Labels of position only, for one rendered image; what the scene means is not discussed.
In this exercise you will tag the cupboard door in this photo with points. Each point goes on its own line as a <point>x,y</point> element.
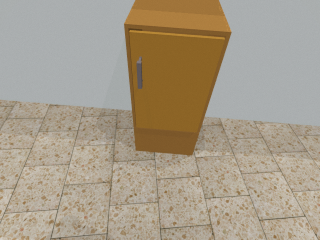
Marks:
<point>177,74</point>

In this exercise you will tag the handle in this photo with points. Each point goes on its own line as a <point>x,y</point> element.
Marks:
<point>139,73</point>

